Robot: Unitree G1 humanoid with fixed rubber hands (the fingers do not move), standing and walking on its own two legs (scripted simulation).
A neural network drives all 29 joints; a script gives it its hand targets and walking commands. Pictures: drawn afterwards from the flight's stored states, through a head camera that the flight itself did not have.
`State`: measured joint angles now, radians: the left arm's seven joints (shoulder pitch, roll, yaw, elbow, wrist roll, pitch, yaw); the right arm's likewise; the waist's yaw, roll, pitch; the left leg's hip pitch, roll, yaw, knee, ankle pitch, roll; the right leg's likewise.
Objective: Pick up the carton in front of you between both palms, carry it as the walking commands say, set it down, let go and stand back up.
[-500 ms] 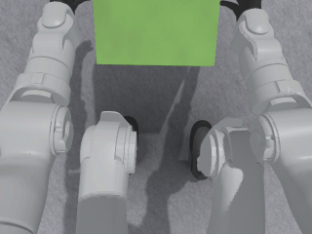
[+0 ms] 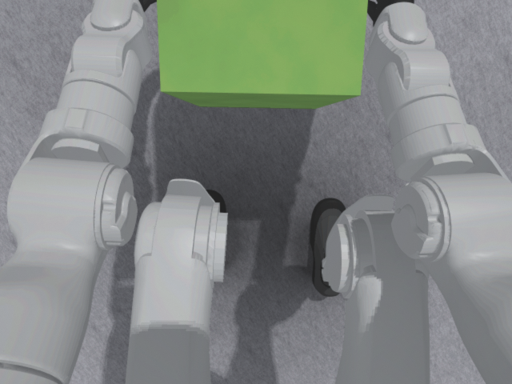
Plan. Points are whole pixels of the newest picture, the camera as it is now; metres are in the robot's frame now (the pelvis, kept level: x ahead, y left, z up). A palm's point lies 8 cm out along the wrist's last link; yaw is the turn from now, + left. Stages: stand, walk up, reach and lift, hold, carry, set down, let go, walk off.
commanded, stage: reach and lift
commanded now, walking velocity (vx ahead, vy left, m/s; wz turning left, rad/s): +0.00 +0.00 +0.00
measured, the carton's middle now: (260, 27) +0.52 +0.05 -0.23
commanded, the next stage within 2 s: none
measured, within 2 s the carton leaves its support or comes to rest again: neither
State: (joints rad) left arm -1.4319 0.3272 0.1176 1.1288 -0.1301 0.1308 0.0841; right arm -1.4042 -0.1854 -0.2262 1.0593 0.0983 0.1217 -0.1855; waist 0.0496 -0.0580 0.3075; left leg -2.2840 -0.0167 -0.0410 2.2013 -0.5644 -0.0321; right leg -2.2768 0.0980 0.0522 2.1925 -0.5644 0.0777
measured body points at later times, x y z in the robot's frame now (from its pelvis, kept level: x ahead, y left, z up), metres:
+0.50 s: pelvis -0.01 -0.01 +0.10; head +0.26 +0.03 +0.46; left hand +0.49 +0.21 +0.03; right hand +0.51 -0.09 +0.03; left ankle +0.11 +0.13 -0.33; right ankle +0.12 -0.13 -0.33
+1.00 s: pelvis +0.04 -0.01 +0.23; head +0.22 +0.02 +0.64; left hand +0.46 +0.20 +0.17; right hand +0.48 -0.11 +0.18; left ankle +0.11 +0.13 -0.33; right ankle +0.12 -0.13 -0.33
